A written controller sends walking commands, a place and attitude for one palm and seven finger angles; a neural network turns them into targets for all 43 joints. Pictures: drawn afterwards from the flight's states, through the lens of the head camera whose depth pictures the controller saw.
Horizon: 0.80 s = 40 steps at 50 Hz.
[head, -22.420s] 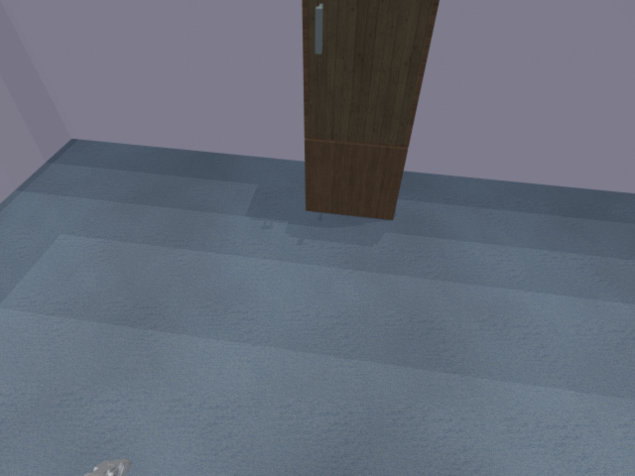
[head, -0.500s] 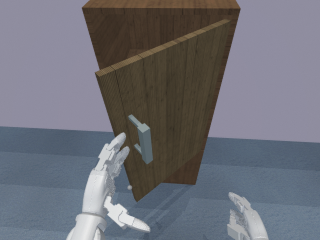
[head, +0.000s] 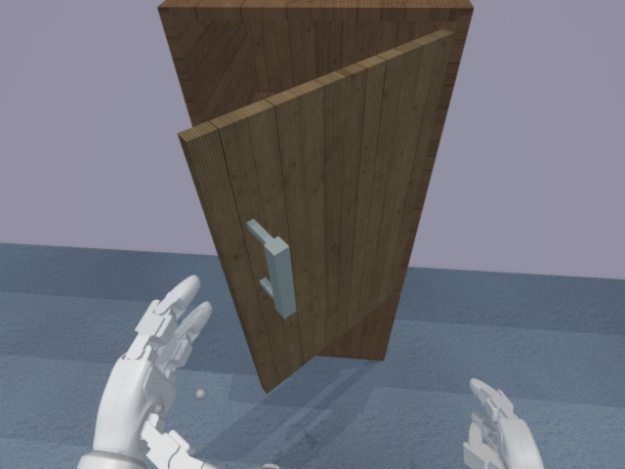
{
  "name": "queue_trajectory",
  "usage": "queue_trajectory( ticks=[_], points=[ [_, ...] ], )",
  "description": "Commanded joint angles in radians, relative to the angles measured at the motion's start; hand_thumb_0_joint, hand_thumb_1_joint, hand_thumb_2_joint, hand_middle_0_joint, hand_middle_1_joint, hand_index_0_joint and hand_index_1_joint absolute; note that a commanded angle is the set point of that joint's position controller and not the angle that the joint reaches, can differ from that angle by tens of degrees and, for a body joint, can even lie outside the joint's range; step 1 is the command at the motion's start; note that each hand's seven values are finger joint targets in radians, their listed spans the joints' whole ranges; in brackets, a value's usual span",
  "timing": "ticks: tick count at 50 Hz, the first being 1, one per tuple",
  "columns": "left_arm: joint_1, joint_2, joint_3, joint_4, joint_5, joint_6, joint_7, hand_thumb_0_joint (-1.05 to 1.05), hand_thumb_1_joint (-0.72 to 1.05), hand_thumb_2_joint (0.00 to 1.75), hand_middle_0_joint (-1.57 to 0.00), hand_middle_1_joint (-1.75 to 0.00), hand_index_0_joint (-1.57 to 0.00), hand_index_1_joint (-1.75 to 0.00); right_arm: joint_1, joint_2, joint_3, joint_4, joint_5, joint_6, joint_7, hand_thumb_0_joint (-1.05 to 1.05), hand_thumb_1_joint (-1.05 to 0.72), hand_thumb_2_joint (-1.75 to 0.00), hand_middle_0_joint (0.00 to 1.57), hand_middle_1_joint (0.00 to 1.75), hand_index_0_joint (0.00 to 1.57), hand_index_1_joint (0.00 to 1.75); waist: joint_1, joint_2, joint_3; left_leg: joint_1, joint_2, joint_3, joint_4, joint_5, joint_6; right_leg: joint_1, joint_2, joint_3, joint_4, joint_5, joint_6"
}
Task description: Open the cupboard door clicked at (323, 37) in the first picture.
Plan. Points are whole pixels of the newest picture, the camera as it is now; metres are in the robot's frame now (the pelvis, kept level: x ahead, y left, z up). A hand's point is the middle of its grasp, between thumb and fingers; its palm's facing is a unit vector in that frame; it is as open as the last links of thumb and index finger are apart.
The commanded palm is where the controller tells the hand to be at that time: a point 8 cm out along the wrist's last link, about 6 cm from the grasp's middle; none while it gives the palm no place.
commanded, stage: draw the hand back to the body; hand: left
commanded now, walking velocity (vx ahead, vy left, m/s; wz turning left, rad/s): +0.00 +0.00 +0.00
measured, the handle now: (271, 270) +0.33 +0.07 +0.11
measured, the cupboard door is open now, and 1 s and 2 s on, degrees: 44 44 44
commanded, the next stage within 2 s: step back with the hand held close in 1.58 s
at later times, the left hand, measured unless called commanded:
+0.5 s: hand (135, 383) +0.18 +0.17 +0.14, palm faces -0.04 -1.00 -0.07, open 16.3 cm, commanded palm +0.15 +0.24 +0.16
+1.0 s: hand (43, 315) +0.22 +0.26 +0.19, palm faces +0.32 -0.87 -0.36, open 11.6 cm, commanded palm +0.17 +0.30 +0.20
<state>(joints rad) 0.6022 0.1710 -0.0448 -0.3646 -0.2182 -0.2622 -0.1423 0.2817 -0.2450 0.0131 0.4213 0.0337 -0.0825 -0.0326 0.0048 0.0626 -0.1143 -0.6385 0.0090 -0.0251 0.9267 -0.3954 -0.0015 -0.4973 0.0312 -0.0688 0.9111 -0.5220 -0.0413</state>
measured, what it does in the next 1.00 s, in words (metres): stands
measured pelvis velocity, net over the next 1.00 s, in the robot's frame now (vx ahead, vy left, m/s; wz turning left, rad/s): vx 0.02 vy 0.03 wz -0.04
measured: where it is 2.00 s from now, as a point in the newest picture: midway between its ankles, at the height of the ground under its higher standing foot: outside the picture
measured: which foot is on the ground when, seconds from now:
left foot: down 0.00-1.00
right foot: down 0.00-1.00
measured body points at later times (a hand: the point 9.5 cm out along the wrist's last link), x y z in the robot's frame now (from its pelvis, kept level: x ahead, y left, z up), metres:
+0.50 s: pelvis +0.00 +0.02 +0.01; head -0.02 +0.00 +0.46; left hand +0.17 +0.23 +0.15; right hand +0.18 -0.20 -0.04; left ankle +0.04 +0.12 -0.69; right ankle -0.03 -0.09 -0.69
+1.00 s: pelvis +0.02 +0.03 +0.05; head +0.01 +0.02 +0.50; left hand +0.19 +0.30 +0.21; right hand +0.20 -0.18 -0.03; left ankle +0.04 +0.12 -0.69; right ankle -0.03 -0.09 -0.69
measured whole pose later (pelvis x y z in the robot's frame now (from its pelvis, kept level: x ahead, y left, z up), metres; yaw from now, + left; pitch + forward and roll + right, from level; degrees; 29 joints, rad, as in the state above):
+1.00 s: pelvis +0.02 +0.03 +0.05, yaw -2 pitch -1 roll -1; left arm 0.54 0.33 0.21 -0.48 -0.06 -0.06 0.13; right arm 0.22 -0.22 0.06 0.58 0.01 -0.10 -0.09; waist 0.06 0.05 -0.02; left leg -0.25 -0.02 0.04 0.53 -0.26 0.04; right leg -0.12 0.00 0.00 0.48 -0.34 0.01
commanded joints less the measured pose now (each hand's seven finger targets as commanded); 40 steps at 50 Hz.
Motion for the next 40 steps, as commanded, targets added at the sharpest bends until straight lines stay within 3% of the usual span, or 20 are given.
queue_trajectory(
  ticks=[1, 3, 4, 7, 9, 12, 13, 14, 20, 25, 26, 27, 28, 34, 40],
  points=[
    [-0.061, 0.081, 0.049, -0.229, 0.005, -0.055, 0.005, 0.00, -0.50, 0.30, -0.15, -0.30, -0.15, -0.30, -0.088, -0.082, -0.036, -0.181, -0.002, -0.066, -0.007, 0.00, -0.90, -0.90, 0.20, 0.30, 0.20, 0.30, -0.013, -0.082, -0.080, 0.144, -0.021, -0.007, -0.092, 0.121, 0.036, -0.065, -0.024, 0.079, -0.201, 0.276, 0.047],
    [-0.052, 0.110, 0.088, -0.239, 0.009, -0.035, 0.016, 0.00, -0.50, 0.30, -0.15, -0.30, -0.15, -0.30, -0.101, -0.077, -0.034, -0.185, 0.001, -0.061, -0.008, 0.00, -0.90, -0.90, 0.20, 0.30, 0.20, 0.30, 0.006, -0.068, -0.086, 0.150, -0.021, -0.003, -0.108, 0.122, 0.037, -0.048, -0.019, 0.073, -0.202, 0.253, 0.038],
    [-0.052, 0.141, 0.123, -0.237, 0.014, -0.024, 0.026, 0.00, -0.50, 0.30, -0.15, -0.30, -0.15, -0.30, -0.101, -0.078, -0.036, -0.180, 0.001, -0.057, -0.011, 0.00, -0.90, -0.90, 0.20, 0.30, 0.20, 0.30, 0.010, -0.089, -0.097, 0.150, -0.019, -0.003, -0.111, 0.126, 0.037, -0.029, -0.018, 0.074, -0.204, 0.249, 0.038],
    [-0.057, 0.112, 0.118, -0.271, -0.004, 0.003, 0.032, 0.00, -0.50, 0.30, -0.15, -0.30, -0.15, -0.30, -0.113, -0.068, -0.026, -0.189, 0.009, -0.060, -0.013, 0.00, -0.90, -0.90, 0.20, 0.30, 0.20, 0.30, 0.014, -0.056, -0.079, 0.178, -0.017, 0.002, -0.135, 0.122, 0.037, -0.035, -0.010, 0.052, -0.213, 0.248, 0.036],
    [-0.043, 0.131, 0.157, -0.265, -0.026, 0.019, 0.029, 0.00, -0.50, 0.30, -0.15, -0.30, -0.15, -0.30, -0.118, -0.070, -0.024, -0.179, 0.011, -0.064, -0.018, 0.00, -0.90, -0.90, 0.20, 0.30, 0.20, 0.30, 0.018, -0.074, -0.087, 0.182, -0.015, -0.003, -0.139, 0.133, 0.037, -0.011, -0.008, 0.052, -0.225, 0.268, 0.038],
    [-0.050, 0.120, 0.143, -0.280, -0.047, 0.038, 0.003, 0.00, -0.50, 0.30, -0.15, -0.30, -0.15, -0.30, -0.119, -0.076, -0.017, -0.173, 0.018, -0.076, -0.020, 0.00, -0.90, -0.90, 0.20, 0.30, 0.20, 0.30, 0.009, -0.063, -0.052, 0.197, -0.013, -0.006, -0.162, 0.121, 0.035, -0.024, -0.002, 0.035, -0.236, 0.253, 0.038],
    [-0.056, 0.116, 0.131, -0.302, -0.050, 0.043, -0.007, 0.00, -0.50, 0.30, -0.15, -0.30, -0.15, -0.30, -0.122, -0.079, -0.015, -0.175, 0.019, -0.082, -0.021, 0.00, -0.90, -0.90, 0.20, 0.30, 0.20, 0.30, 0.010, -0.035, -0.048, 0.208, -0.013, -0.009, -0.170, 0.119, 0.036, -0.029, -0.001, 0.031, -0.238, 0.247, 0.036],
    [-0.063, 0.126, 0.135, -0.293, -0.049, 0.054, -0.012, 0.00, -0.50, 0.30, -0.15, -0.30, -0.15, -0.30, -0.121, -0.082, -0.014, -0.169, 0.017, -0.086, -0.023, 0.00, -0.90, -0.90, 0.20, 0.30, 0.20, 0.30, 0.005, -0.054, -0.038, 0.208, -0.011, -0.013, -0.171, 0.121, 0.038, -0.023, -0.002, 0.031, -0.244, 0.249, 0.037],
    [-0.095, 0.175, 0.206, -0.283, -0.064, 0.105, -0.041, 0.00, -0.50, 0.30, -0.15, -0.30, -0.15, -0.30, -0.129, -0.088, -0.011, -0.152, 0.021, -0.097, -0.035, 0.00, -0.90, -0.90, 0.20, 0.30, 0.20, 0.30, 0.011, -0.053, -0.002, 0.224, -0.011, -0.017, -0.200, 0.092, 0.038, -0.022, -0.004, 0.032, -0.285, 0.193, 0.037],
    [-0.123, 0.196, 0.253, -0.328, -0.091, 0.122, -0.048, 0.00, -0.32, 0.37, -0.16, -0.30, -0.16, -0.30, -0.137, -0.088, -0.005, -0.141, 0.025, -0.120, -0.042, 0.00, -0.90, -0.90, 0.20, 0.30, 0.20, 0.30, 0.026, -0.014, -0.041, 0.275, -0.010, -0.027, -0.230, 0.110, 0.034, 0.010, 0.003, 0.011, -0.288, 0.211, 0.030],
    [-0.177, 0.322, 0.269, -0.445, 0.058, 0.115, 0.089, 0.00, -0.29, 0.39, -0.16, -0.30, -0.16, -0.30, -0.150, -0.076, -0.001, -0.152, 0.009, -0.105, -0.068, 0.00, -0.90, -0.90, 0.20, 0.30, 0.20, 0.30, 0.064, -0.008, -0.019, 0.288, -0.005, -0.016, -0.265, 0.094, 0.028, 0.018, -0.019, 0.081, -0.372, 0.202, 0.014],
    [-0.086, 0.233, 0.233, -0.378, 0.071, 0.137, 0.146, 0.00, -0.26, 0.40, -0.16, -0.30, -0.16, -0.30, -0.142, -0.056, 0.006, -0.141, 0.001, -0.097, -0.078, 0.00, -0.90, -0.90, 0.20, 0.30, 0.20, 0.30, 0.042, -0.008, 0.046, 0.304, -0.005, -0.004, -0.272, 0.080, 0.025, -0.003, -0.027, 0.080, -0.409, 0.169, 0.014],
    [-0.064, 0.193, 0.200, -0.368, 0.080, 0.151, 0.167, 0.00, -0.22, 0.42, -0.16, -0.30, -0.16, -0.30, -0.132, -0.059, 0.007, -0.139, 0.000, -0.091, -0.077, 0.00, -0.90, -0.90, 0.20, 0.30, 0.20, 0.30, 0.034, -0.027, 0.058, 0.310, -0.003, -0.012, -0.282, 0.064, 0.024, -0.006, -0.028, 0.070, -0.413, 0.148, 0.016],
    [-0.070, 0.251, 0.255, -0.332, 0.147, 0.153, 0.252, 0.00, -0.01, 0.51, -0.17, -0.30, -0.17, -0.30, -0.159, -0.072, 0.004, -0.090, -0.015, -0.076, -0.082, 0.00, -0.90, -0.90, 0.20, 0.30, 0.20, 0.30, 0.041, -0.024, 0.057, 0.397, 0.009, -0.009, -0.365, 0.106, 0.028, 0.095, -0.026, 0.054, -0.461, 0.194, 0.018],
    [-0.101, 0.280, 0.307, -0.357, 0.157, 0.142, 0.278, 0.00, 0.20, 0.60, -0.18, -0.30, -0.18, -0.30, -0.182, -0.073, 0.003, -0.056, -0.023, -0.079, -0.084, 0.00, -0.90, -0.90, 0.20, 0.30, 0.20, 0.30, 0.047, -0.018, 0.017, 0.483, 0.016, -0.008, -0.438, 0.206, 0.027, 0.200, -0.027, 0.044, -0.484, 0.291, 0.019]
  ],
)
